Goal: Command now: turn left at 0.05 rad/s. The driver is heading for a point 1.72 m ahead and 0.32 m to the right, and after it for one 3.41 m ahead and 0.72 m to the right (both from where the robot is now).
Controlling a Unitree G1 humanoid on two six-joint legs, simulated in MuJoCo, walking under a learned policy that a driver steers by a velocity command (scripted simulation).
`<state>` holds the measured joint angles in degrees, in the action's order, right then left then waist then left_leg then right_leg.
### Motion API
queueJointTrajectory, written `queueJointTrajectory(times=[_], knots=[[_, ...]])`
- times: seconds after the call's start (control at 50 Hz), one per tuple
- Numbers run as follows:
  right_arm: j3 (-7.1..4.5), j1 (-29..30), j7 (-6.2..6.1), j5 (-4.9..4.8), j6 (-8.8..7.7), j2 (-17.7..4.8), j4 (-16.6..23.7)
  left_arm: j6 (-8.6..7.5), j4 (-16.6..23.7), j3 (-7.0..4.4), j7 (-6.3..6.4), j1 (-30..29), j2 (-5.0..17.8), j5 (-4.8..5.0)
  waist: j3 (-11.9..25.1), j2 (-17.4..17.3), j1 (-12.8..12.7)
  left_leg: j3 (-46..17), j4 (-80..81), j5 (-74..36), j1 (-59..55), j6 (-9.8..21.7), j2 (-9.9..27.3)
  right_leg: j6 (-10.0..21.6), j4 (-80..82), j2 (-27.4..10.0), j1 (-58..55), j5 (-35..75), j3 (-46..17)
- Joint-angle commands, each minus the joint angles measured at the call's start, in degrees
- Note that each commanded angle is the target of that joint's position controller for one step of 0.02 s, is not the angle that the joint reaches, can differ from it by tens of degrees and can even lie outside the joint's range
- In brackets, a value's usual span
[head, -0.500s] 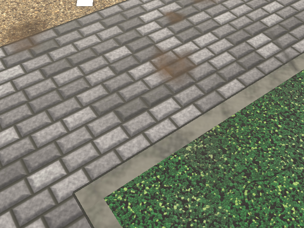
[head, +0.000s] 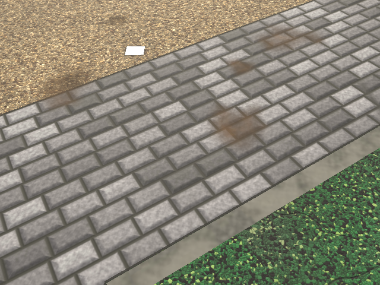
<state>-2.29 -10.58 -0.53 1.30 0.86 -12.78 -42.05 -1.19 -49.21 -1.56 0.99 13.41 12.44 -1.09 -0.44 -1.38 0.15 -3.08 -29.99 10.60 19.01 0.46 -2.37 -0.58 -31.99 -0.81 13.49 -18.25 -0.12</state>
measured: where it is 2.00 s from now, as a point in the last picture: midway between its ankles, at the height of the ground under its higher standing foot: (208, 196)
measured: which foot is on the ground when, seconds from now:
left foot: down 0.00-0.98, up 1.00-1.00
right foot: down 0.00-0.48, up 0.50-0.94, down 0.96-1.00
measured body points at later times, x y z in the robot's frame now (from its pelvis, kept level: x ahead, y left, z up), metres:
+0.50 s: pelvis +0.08 +0.02 +0.00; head +0.09 +0.03 +0.45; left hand +0.10 +0.29 -0.15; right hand +0.18 -0.26 -0.11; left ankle +0.09 +0.11 -0.73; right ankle -0.01 -0.12 -0.72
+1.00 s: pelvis +0.33 -0.02 -0.02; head +0.36 -0.03 +0.43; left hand +0.55 +0.21 -0.10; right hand +0.27 -0.29 -0.16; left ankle +0.11 +0.11 -0.69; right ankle +0.45 -0.12 -0.73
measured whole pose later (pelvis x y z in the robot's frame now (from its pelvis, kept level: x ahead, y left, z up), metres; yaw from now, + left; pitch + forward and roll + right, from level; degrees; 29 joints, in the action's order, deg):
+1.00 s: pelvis +0.33 -0.02 -0.02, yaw +0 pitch +2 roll +0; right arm -2.8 -24.9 -0.6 -0.5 -3.2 -14.4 -57.0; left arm -5.6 -45.9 -2.6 -2.4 -0.9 14.3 0.7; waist -2.6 -0.3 3.1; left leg -1.8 -41.9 27.6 0.7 0.5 0.7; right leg 4.7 -33.7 0.7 29.5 -6.3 3.0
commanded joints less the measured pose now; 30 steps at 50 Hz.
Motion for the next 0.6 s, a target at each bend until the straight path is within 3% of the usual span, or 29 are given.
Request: queueJointTrajectory(times=[0.02,0.12,0.22,0.24,0.26,0.28,0.32,0.34,0.36,0.4,0.44,0.46,0.48,0.5,0.52,0.54,0.56,0.58,0.6], knots=[[-1.73,1.9,-0.25,-0.23,-1.12,-5.25,3.04,-1.12,3.02,-1.49,0.67,-1.23,7.62,0.44,0.12,3.61,-0.06,-3.47,2.79,-2.08,-5.58,1.76,3.05,2.3,9.17,-4.2,5.48,-0.26,-4.9],[-1.93,1.15,-0.54,-0.51,-1.23,-4.92,1.08,-0.89,2.01,-1.2,0.6,-0.37,6.81,0.58,1.95,0.85,-0.67,-3.76,2.11,-8.18,-7.25,1.4,3.45,2.57,7.38,-3.23,3.0,5.03,-3.7],[-2.16,0.42,-1.1,-0.76,-0.92,-5.3,-1.18,-0.75,0.46,-0.99,0.19,-0.56,6.26,0.71,2.19,0.5,-0.59,-4.13,1.8,-11.45,-8.96,1.47,3.91,2.41,7.12,-2.43,2.12,7.97,-2.76],[-2.08,-0.61,-1.18,-0.81,-0.78,-4.86,-2.22,-0.64,-0.48,-0.98,0.12,0.59,6.04,0.77,3.23,1.03,-0.71,-3.15,1.54,-6.27,-9.49,1.49,3.06,2.67,8.13,-2.13,1.67,2.52,-2.55],[-2.23,-0.82,-1.28,-1.1,-0.64,-5.08,-2.79,-0.43,-1.05,-1.28,0.12,1.07,6.89,1.11,1.89,2.39,-0.8,-1.49,0.15,2.62,-8.03,1.6,1.44,3.69,9.43,-2.16,2.46,-5.6,-3.27],[-2.47,-0.63,-1.34,-1.42,-0.73,-5.58,-2.98,-0.25,-1.21,-1.77,0.21,1.34,8.37,1.52,-0.34,4.66,-1.08,0.48,-2.2,12.53,-4.4,1.65,-0.27,5.68,11.31,-3.46,3.02,-14.29,-5.85],[-2.44,2.36,-1.06,-2.3,-2.23,-5.35,-1.74,-0.67,-1.48,-2.54,0.57,3.45,10.96,2.15,-6.21,9.56,-2.49,4.2,-9.34,15.43,6.88,1.61,-0.92,11.4,18.95,-12.31,0.24,-26.98,-18.27],[-2.25,4.47,-0.76,-2.79,-3.37,-4.94,-0.93,-1.18,-1.63,-3.04,0.75,3.27,12.35,2.35,-9.34,10.88,-2.82,3.92,-11.73,13.13,10.82,2.12,1.23,13.94,21.26,-16.94,-0.44,-26.89,-24.09],[-2.2,5.77,-0.41,-2.93,-4.42,-4.91,-0.62,-1.8,-1.8,-3.21,0.85,3.45,12.4,2.27,-10.57,10.42,-3.13,2.67,-12.92,12.87,13.19,2.73,3.05,15.06,21.64,-18.73,-1.65,-22.63,-26.05],[-2.21,5.14,0.49,-2.96,-5.8,-4.8,-1.15,-2.56,-1.94,-3.27,0.45,2.74,11.8,2.45,-8.99,9.82,-2.21,2.92,-8.93,14.33,12.22,3.85,4.36,13.98,19.71,-17.73,-5.31,-12.4,-22.28],[-2.75,-1.63,1.07,-2.96,-6.27,-4.83,-4.76,-2.24,-1.55,-3.29,-0.18,-0.76,11.54,3.2,-5.32,9.03,1.78,6.45,1.65,4.68,-5.75,4.03,1.42,10.43,16.05,-12.17,1.32,-3.62,-13.27],[-3.8,-7.5,1.02,-2.69,-6.06,-6.48,-7.33,-2.24,-1.33,-3.09,-0.26,-1.72,10.79,2.92,-2.16,7.98,4.19,5.8,1.54,1.01,-16.08,3.89,0.32,8.5,10.93,-9.09,5.72,3.46,-9.33],[-5.23,-14.85,0.62,-2.52,-6.03,-10.61,-8.87,-2.58,-0.26,-2.21,-0.35,-3.76,7.89,2.59,0.59,-0.72,7.28,-7.26,7.75,6.37,-24.39,7.28,8.15,4.7,-4.9,-3.38,12.55,9.12,-2.05],[-6.35,-20.53,0.95,-2.45,-6.1,-16.04,-9.69,-3.62,1.9,-1.58,-0.15,-3.35,5.52,2.4,4.06,-16.18,8.04,-31.85,16.91,10.44,-32.93,15.51,20.66,1.2,-23.61,3.61,24.42,-4.32,1.7],[-4.44,-17.89,1.18,-1.81,-6.64,-10.88,-9.18,-4.36,2.05,-2.39,-0.22,-4.1,8.55,3.02,2.49,-10.68,6.36,-36.58,18.47,11.57,-31.56,17.44,23.51,1.9,-33.9,1.64,30.55,-12.98,-4.55],[-3.5,-13.65,1.17,-1.57,-6.97,-8.34,-8.07,-4.88,1.76,-2.62,-0.77,-3.37,9.22,4.04,-0.92,-6.69,4.11,-30.27,17.98,10.79,-29.15,15.75,22.24,3.73,-36.92,-1.42,33.16,-8.94,-5.95],[-3.09,-11.07,1.29,-1.45,-7.09,-7.46,-7.24,-5.17,1.13,-2.53,-1.05,-3.27,8.73,4.02,-1.52,-3.49,3.06,-24.67,18.85,9.71,-27.24,13.79,19.89,4.82,-36.13,-3.63,33.19,-3.76,-5.24],[-2.65,-9.53,1.44,-1.6,-7.0,-6.98,-6.96,-5.26,1.18,-2.73,-1.2,-4.17,8.68,3.38,-3.05,-1.7,2.45,-20.27,20.01,5.15,-25.51,12.48,18.49,5.0,-33.4,-5.21,33.47,0.43,-4.56],[-2.06,-9.28,1.45,-1.4,-6.81,-5.82,-7.1,-5.02,1.1,-2.98,-1.48,-4.6,8.58,2.82,-2.87,-2.1,1.89,-16.01,20.8,-0.03,-23.97,11.15,16.66,4.82,-31.12,-6.32,31.41,3.42,-3.95]])
Next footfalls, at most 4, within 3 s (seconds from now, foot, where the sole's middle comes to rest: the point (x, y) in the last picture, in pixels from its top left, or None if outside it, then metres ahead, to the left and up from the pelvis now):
0.96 right None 0.49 -0.12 -0.77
1.50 left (174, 216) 0.80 0.12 -0.77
2.04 right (239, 164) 1.05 -0.17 -0.77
2.54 left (223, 109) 1.41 -0.12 -0.77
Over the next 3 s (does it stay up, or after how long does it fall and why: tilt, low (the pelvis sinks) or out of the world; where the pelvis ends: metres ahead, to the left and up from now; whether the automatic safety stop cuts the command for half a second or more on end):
stays up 1.42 -0.27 0.00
